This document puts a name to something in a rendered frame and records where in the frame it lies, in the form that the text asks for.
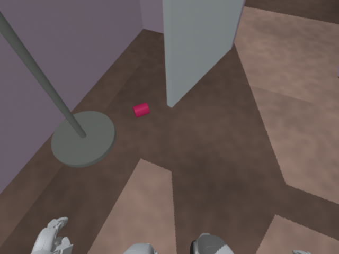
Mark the coat stand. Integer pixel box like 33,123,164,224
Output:
0,11,116,168

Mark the can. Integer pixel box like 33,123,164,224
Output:
132,102,150,118

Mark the left robot hand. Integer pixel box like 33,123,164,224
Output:
31,217,73,254

